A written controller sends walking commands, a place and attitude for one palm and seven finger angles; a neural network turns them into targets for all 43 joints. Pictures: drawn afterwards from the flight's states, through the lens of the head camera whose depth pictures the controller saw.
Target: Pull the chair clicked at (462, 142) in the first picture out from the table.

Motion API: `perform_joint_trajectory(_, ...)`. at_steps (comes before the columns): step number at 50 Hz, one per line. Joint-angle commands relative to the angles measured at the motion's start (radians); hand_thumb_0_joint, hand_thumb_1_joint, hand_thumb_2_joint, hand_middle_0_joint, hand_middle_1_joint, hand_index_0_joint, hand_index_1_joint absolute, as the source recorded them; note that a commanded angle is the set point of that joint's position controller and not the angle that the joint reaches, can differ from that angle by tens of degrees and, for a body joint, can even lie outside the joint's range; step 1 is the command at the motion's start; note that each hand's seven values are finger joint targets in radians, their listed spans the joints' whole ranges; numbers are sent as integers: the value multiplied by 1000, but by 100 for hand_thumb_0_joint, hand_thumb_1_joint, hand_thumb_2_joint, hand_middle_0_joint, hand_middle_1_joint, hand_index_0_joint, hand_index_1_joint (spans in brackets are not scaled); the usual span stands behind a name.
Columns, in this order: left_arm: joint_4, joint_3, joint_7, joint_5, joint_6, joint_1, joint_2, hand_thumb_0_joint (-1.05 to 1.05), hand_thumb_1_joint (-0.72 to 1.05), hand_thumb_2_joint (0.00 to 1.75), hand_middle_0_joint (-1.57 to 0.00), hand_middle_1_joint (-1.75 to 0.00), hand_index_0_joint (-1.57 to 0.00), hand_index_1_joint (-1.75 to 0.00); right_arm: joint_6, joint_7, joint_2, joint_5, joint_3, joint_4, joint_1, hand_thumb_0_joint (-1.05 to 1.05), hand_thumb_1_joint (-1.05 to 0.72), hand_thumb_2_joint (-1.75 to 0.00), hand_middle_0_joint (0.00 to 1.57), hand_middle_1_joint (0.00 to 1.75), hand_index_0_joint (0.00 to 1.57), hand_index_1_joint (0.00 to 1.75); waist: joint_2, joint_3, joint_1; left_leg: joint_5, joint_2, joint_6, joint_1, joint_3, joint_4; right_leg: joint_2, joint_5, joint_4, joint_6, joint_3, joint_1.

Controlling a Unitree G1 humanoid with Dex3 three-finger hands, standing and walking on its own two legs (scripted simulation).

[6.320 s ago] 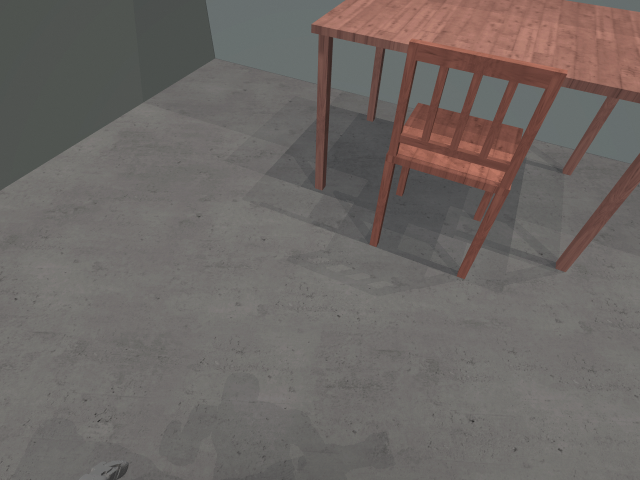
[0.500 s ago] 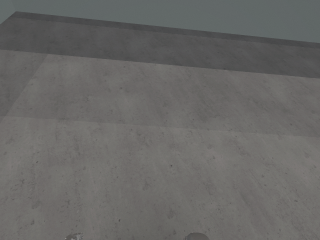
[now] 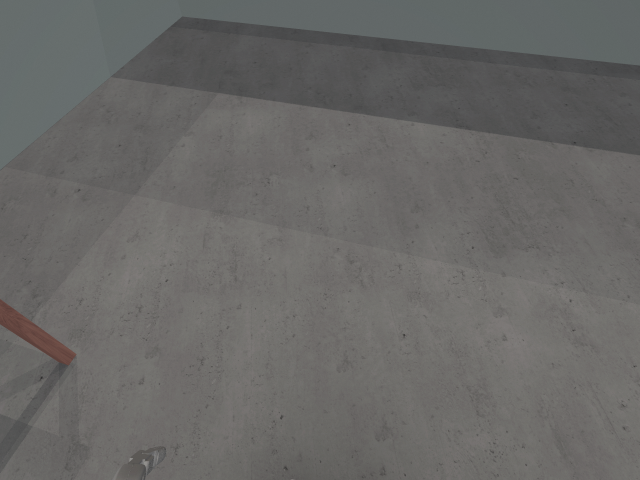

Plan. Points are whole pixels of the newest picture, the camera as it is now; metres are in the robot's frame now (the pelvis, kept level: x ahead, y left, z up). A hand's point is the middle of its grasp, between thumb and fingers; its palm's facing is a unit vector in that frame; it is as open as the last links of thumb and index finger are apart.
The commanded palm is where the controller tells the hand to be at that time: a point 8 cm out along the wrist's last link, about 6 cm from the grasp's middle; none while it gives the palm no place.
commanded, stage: turn to face it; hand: left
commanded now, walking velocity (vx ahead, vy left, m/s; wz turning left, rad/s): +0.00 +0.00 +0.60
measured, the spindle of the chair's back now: out of the picture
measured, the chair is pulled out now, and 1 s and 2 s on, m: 0.00 0.00 0.00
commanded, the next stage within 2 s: take the last steps up to it in 1.96 s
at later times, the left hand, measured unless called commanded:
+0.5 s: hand out of the picture -0.08 +0.20 -0.18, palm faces +0.41 -0.88 -0.26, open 7.4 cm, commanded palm none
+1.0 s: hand out of the picture +0.02 +0.29 -0.14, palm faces +0.58 -0.78 -0.24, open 7.4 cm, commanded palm none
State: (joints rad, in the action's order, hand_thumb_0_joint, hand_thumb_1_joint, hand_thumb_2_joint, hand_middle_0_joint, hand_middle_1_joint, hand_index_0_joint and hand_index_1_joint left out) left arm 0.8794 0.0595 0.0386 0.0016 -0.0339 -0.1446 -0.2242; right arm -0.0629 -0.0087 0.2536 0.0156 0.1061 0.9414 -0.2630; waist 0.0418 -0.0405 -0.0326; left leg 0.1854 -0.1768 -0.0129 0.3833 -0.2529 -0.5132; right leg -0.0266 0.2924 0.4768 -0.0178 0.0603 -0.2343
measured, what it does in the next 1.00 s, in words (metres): steps on the spot, turning left: left foot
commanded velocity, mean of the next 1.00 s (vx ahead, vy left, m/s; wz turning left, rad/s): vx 0.00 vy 0.00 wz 0.60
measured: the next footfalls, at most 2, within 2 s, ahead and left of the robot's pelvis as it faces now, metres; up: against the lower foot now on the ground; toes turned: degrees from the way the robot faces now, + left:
left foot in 0.50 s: -0.02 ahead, +0.12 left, +0.00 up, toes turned +28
right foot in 1.08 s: +0.13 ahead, -0.05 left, +0.00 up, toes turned +39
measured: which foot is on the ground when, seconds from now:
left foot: up 0.00-0.48, down 0.50-1.00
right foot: down 0.00-0.52, up 0.54-1.00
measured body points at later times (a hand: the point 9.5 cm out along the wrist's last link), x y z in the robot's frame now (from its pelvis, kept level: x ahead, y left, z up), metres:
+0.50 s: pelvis +0.00 +0.01 -0.01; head +0.04 +0.04 +0.44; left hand -0.10 +0.25 -0.16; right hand +0.22 -0.18 -0.14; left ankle -0.06 +0.11 -0.73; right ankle -0.02 -0.12 -0.73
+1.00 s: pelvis +0.01 +0.03 +0.00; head +0.04 +0.06 +0.45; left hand -0.01 +0.33 -0.12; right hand +0.19 -0.17 -0.14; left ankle -0.05 +0.11 -0.73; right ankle +0.10 -0.09 -0.70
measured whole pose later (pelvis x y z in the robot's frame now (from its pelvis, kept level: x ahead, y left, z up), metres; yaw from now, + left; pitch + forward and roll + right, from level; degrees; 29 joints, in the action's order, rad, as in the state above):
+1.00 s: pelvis +0.01 +0.03 +0.00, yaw +37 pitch +1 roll -1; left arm 0.84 0.05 0.02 0.00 -0.05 -0.07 -0.24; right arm -0.04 -0.01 0.22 0.03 0.06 0.93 -0.27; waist 0.01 -0.07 -0.06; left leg 0.26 -0.08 -0.05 0.23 -0.15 -0.50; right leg 0.03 0.43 0.81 -0.11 0.01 -0.39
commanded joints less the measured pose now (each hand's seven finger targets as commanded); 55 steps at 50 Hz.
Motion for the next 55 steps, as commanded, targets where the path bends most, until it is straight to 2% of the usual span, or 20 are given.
perform_joint_trajectory(1,-110,33,12,15,22,48,-212,0,90,90,-20,-30,-20,-30,20,1,116,15,26,-108,4,0,-90,-90,20,30,20,30,-155,37,-10,292,98,60,217,116,-555,453,-30,-273,178,283,47)
perform_joint_trajectory(3,-105,21,2,6,37,78,-152,0,90,90,-20,-30,-20,-30,5,-9,108,12,24,-65,-16,0,-90,-90,20,30,20,30,-165,5,-36,195,146,81,204,166,-672,323,-185,-220,122,120,25)
perform_joint_trajectory(5,-90,9,-3,7,47,31,-126,0,90,90,-20,-30,-20,-30,3,-18,99,7,16,-67,-6,0,-90,-90,20,30,20,30,-178,-27,-22,141,164,93,228,198,-713,294,-375,-175,99,11,53)
perform_joint_trajectory(13,-37,16,-2,20,47,-172,-166,0,90,90,-20,-30,-20,-30,-10,-19,92,5,-8,-101,159,0,-90,-90,20,30,20,30,-223,-9,57,193,207,115,244,251,-627,347,-604,-104,123,-63,193)
perform_joint_trajectory(20,-23,32,-3,30,32,-208,-199,0,90,90,-20,-30,-20,-30,13,-24,63,-4,-37,-131,243,0,-90,-90,20,30,20,30,-297,51,95,251,191,77,71,351,-268,369,-717,-21,122,-140,237)
perform_joint_trajectory(23,-18,41,-8,23,30,-182,-215,0,90,90,-20,-30,-20,-30,28,-17,86,-3,-31,-123,167,0,-90,-90,20,30,20,30,-279,105,52,125,162,48,-97,387,-36,362,-724,105,77,-210,211)
perform_joint_trajectory(24,-20,41,-10,14,30,-167,-211,0,90,90,-20,-30,-20,-30,36,-17,123,1,-19,-105,89,0,-90,-90,20,30,20,30,-207,153,7,-37,191,29,-258,351,104,353,-637,259,35,-238,129)
perform_joint_trajectory(25,-57,37,-18,4,29,-157,-163,0,90,90,-20,-30,-20,-30,49,-10,240,9,12,-94,10,0,-90,-90,20,30,20,30,66,228,-43,-377,424,-69,-509,77,128,244,-164,501,-39,-268,-155)
perform_joint_trajectory(26,-101,13,-20,4,26,-106,-111,0,90,90,-20,-30,-20,-30,48,-2,322,-9,30,-78,-61,0,-90,-90,20,30,20,30,256,257,-69,-919,620,-212,-579,-167,89,151,393,681,-83,-182,-369)
perform_joint_trajectory(27,-105,21,-12,12,10,-85,-145,0,90,90,-20,-30,-20,-30,38,-1,296,-11,23,-65,-64,0,-90,-90,20,30,20,30,130,251,-56,-855,627,-244,-533,-49,65,181,374,728,-67,-99,-368)
perform_joint_trajectory(30,-69,29,-17,15,3,-39,-140,0,90,90,-20,-30,-20,-30,48,20,199,-1,1,-105,89,0,-90,-90,20,30,20,30,112,99,-6,-674,461,-165,-346,47,106,180,190,753,-89,-65,-367)
perform_joint_trajectory(33,-53,30,-24,15,0,-76,-134,0,90,90,-20,-30,-20,-30,56,16,179,-3,-7,-114,113,0,-90,-90,20,30,20,30,100,74,26,-605,386,-126,-289,92,130,150,98,714,-96,-77,-317)
perform_joint_trajectory(41,-97,25,-17,12,1,29,-127,0,90,90,-20,-30,-20,-30,53,13,178,3,2,-99,29,0,-90,-90,20,30,20,30,105,58,3,-473,383,-161,-285,-46,151,121,89,569,-109,-50,-322)
perform_joint_trajectory(45,-133,17,-14,6,9,106,-115,0,90,90,-20,-30,-20,-30,50,18,182,9,9,-90,-16,0,-90,-90,20,30,20,30,109,72,-20,-541,386,-180,-307,-134,112,88,153,432,-97,-41,-282)
perform_joint_trajectory(49,-134,11,-9,-4,19,73,-111,0,90,90,-20,-30,-20,-30,45,20,185,8,13,-95,1,0,-90,-90,20,30,20,30,131,104,-2,-622,362,-165,-252,-186,60,41,131,237,-74,-49,-125)
perform_joint_trajectory(51,-118,15,-6,-8,29,9,-118,0,90,90,-20,-30,-20,-30,44,18,179,3,14,-96,19,0,-90,-90,20,30,20,30,96,131,32,-531,322,-122,-189,-181,14,41,-14,47,-64,-52,18)
perform_joint_trajectory(52,-108,20,-4,-6,40,-28,-138,0,90,90,-20,-30,-20,-30,45,15,158,-4,11,-99,17,0,-90,-90,20,30,20,30,45,147,51,-397,281,-74,-107,-151,-40,82,-141,-102,-57,-33,154)
perform_joint_trajectory(53,-102,33,4,5,51,-55,-210,0,90,90,-20,-30,-20,-30,48,9,98,-16,2,-100,-22,0,-90,-90,20,30,20,30,-163,195,53,-61,193,2,88,-28,-192,291,-289,-154,5,135,375)
perform_joint_trajectory(54,-102,43,11,15,52,-81,-272,0,90,90,-20,-30,-20,-30,43,12,71,-13,-1,-124,-30,0,-90,-90,20,30,20,30,-315,193,59,437,74,71,231,149,-434,553,-545,-131,136,344,375)
perform_joint_trajectory(55,-105,35,12,10,44,-90,-254,0,90,90,-20,-30,-20,-30,32,14,111,-2,9,-123,-14,0,-90,-90,20,30,20,30,-209,166,60,439,128,61,182,128,-616,557,-545,-125,195,260,224)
